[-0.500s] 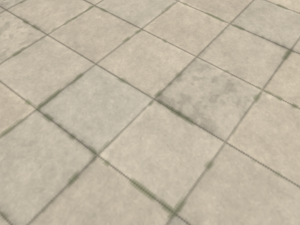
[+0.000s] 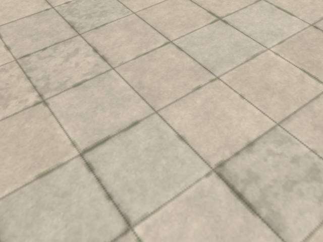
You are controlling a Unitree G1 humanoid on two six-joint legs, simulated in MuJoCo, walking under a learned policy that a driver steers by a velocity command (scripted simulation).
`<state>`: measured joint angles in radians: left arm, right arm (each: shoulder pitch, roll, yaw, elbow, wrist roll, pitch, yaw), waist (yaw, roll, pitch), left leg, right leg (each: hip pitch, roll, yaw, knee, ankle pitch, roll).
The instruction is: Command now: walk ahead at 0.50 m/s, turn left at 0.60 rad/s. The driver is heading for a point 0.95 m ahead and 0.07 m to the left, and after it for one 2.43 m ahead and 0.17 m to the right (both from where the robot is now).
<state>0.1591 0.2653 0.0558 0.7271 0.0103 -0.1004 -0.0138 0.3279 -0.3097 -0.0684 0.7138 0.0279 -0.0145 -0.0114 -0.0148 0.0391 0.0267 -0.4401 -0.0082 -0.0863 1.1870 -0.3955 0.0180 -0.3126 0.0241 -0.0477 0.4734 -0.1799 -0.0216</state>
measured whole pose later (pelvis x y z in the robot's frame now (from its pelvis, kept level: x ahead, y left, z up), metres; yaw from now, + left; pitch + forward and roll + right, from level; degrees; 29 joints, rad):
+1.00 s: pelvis +0.56 +0.08 -0.01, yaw -1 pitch +2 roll +0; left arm 0.15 0.30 0.06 0.70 -0.02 -0.06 -0.05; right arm 0.28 -0.29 -0.05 0.79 0.01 -0.08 0.00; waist -0.01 -0.01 0.05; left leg -0.25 0.00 0.00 1.17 -0.48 0.00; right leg -0.47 0.07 -0.03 0.61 -0.18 -0.11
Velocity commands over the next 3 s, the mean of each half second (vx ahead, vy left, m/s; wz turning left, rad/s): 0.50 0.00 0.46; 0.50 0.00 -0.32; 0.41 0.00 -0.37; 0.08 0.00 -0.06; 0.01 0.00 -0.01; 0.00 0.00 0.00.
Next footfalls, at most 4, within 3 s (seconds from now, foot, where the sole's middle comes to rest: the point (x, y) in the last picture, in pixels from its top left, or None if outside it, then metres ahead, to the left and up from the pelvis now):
0.38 left None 0.34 0.18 -0.77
0.92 right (165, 195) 0.69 0.02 -0.77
1.36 left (127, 141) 0.98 0.21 -0.77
1.70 right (175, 151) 0.92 -0.04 -0.77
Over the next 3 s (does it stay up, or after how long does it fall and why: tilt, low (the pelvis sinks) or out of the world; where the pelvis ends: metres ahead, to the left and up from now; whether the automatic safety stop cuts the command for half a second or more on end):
stays up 0.91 0.10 0.00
